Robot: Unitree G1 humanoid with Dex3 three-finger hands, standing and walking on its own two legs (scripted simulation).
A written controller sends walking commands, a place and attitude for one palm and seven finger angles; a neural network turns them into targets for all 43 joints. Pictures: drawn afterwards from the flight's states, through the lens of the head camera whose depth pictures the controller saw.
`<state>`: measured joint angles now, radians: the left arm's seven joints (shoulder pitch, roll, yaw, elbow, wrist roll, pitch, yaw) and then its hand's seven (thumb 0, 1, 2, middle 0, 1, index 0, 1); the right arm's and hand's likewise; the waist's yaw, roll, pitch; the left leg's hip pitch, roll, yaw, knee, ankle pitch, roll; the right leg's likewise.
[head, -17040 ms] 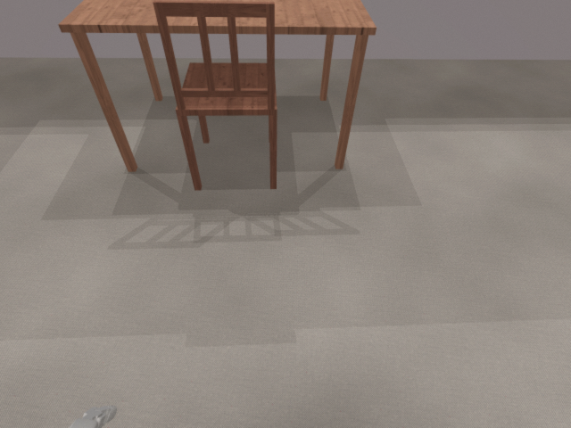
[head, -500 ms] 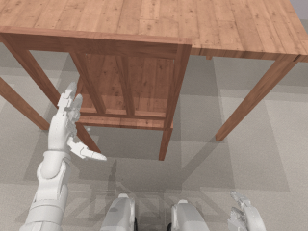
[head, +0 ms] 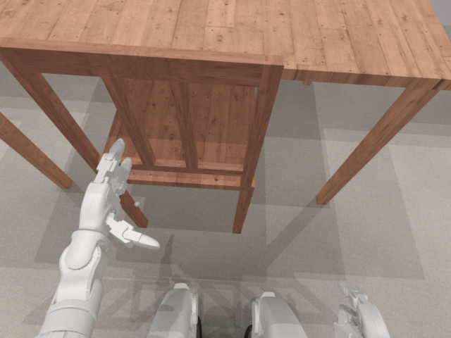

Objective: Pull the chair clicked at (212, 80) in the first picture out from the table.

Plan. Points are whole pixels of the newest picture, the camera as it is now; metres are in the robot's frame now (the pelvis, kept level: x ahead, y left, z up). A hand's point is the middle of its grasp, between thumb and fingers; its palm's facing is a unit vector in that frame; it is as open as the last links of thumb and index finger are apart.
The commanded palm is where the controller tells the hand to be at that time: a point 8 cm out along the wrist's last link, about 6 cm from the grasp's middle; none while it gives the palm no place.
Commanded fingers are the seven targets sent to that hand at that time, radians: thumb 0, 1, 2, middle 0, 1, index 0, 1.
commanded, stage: aim the fingers beside a spindle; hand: left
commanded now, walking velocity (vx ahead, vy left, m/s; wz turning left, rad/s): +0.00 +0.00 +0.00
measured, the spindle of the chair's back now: (134, 127) +0.49 +0.18 +0.02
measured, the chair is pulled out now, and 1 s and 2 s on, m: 0.00 0.00 0.00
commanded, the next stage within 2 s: push the fingers through the gap in 1.74 s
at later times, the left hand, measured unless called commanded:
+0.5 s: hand (132, 196) +0.34 +0.16 +0.03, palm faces -0.04 -1.00 -0.05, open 16.9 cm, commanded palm +0.32 +0.22 +0.02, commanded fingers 0.00 -0.50 0.30 -0.06 -0.08 -0.06 -0.08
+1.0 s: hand (134, 205) +0.33 +0.16 +0.01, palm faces -0.08 -1.00 -0.01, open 17.0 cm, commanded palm +0.32 +0.22 +0.02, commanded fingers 0.00 -0.50 0.30 -0.06 -0.08 -0.06 -0.08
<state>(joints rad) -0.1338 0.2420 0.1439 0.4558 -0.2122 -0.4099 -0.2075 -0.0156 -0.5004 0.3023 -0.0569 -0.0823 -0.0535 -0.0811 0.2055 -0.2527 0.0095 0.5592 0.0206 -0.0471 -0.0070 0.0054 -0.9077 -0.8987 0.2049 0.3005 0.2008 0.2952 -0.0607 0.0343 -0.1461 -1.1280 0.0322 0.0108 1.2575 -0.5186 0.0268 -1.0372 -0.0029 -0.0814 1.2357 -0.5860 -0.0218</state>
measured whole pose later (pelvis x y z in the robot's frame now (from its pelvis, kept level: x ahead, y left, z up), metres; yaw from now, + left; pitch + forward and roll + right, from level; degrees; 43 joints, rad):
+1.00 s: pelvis +0.00 +0.00 +0.00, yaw +0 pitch +22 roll -3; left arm -0.11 0.25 0.14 0.43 -0.22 -0.42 -0.23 -0.02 -0.50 0.30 -0.06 -0.08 -0.05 -0.08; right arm 0.21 -0.25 0.01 0.57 0.02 -0.05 -0.01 0.01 -0.91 -0.90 0.20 0.30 0.20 0.30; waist -0.06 0.04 -0.15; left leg -1.13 0.03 0.00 1.26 -0.52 0.03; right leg -1.03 0.00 -0.09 1.23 -0.58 -0.02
